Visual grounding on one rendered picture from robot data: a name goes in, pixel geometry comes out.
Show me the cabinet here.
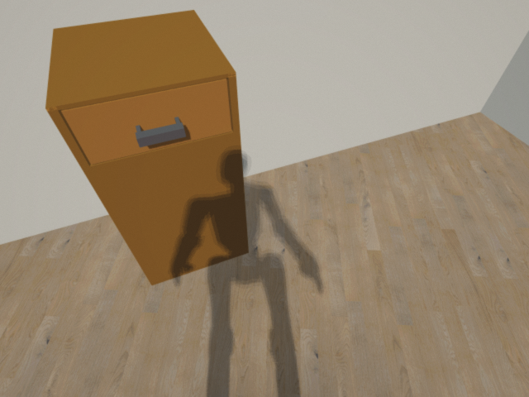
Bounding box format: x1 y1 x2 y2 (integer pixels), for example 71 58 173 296
45 10 249 285

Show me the handle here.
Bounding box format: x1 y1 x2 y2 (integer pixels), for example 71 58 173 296
136 117 186 147

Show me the drawer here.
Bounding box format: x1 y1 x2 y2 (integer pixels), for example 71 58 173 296
61 78 231 165

